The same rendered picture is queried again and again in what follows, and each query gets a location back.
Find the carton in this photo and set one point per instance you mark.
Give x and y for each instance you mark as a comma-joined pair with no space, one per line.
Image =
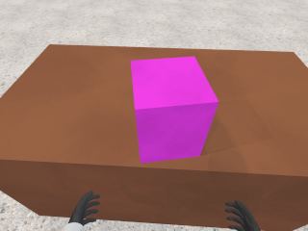
174,108

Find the left robot hand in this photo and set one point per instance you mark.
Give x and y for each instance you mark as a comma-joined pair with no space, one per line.
80,212

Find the pedestal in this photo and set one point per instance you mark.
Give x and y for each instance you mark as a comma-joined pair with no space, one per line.
68,127

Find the right robot hand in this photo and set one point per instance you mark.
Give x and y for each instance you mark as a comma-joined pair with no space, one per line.
246,219

